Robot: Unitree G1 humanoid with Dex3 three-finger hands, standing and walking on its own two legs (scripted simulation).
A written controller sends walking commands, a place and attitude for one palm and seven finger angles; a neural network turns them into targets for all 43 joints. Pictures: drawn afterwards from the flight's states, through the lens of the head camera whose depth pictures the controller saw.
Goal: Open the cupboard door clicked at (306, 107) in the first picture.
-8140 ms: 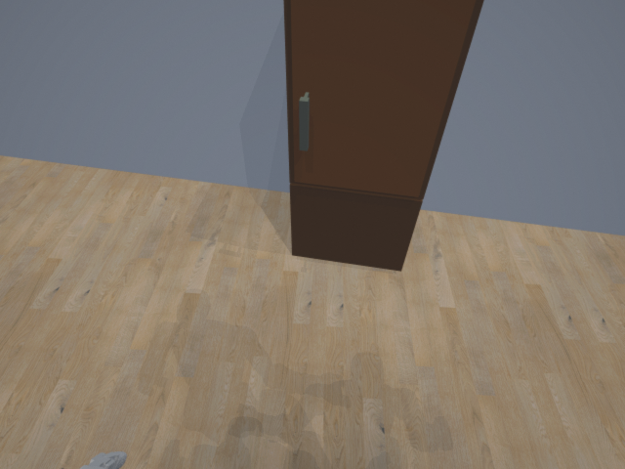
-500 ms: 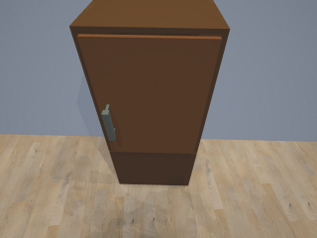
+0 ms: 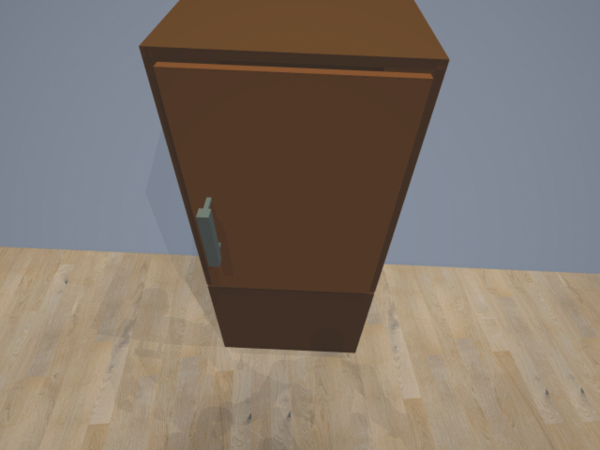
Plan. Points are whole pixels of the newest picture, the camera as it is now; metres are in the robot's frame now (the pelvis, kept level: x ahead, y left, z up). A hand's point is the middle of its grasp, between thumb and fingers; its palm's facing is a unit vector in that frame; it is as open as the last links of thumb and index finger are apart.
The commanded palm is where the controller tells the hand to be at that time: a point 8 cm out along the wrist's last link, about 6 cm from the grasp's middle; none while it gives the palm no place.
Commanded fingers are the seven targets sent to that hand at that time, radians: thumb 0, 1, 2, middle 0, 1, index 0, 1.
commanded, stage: look again from close up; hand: left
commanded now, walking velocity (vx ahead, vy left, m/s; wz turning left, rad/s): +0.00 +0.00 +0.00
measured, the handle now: (211, 232) +0.55 +0.22 -0.11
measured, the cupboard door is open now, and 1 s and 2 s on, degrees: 0 0 0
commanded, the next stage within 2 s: raise the hand with hooked fingers in 0.30 s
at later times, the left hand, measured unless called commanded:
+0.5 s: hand out of the picture +0.13 +0.25 -0.11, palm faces +0.24 -0.94 -0.23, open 7.4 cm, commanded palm +0.11 +0.29 -0.08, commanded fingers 0.00 0.76 0.84 -0.21 -0.39 -0.21 -0.39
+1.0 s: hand (136, 414) +0.18 +0.24 -0.08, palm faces +0.05 -1.00 -0.06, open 9.7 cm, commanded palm +0.16 +0.30 -0.08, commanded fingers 0.00 0.18 0.59 -0.25 -0.76 -0.25 -0.76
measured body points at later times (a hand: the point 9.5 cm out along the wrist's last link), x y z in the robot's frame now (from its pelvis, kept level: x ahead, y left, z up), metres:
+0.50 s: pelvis +0.00 +0.02 -0.01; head +0.00 +0.02 +0.44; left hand +0.11 +0.30 -0.09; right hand +0.08 -0.26 -0.13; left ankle +0.01 +0.11 -0.75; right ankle +0.02 -0.11 -0.75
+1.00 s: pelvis -0.01 +0.00 -0.13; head +0.08 +0.02 +0.31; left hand +0.18 +0.30 -0.08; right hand +0.22 -0.22 -0.20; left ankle +0.01 +0.11 -0.75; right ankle +0.02 -0.11 -0.75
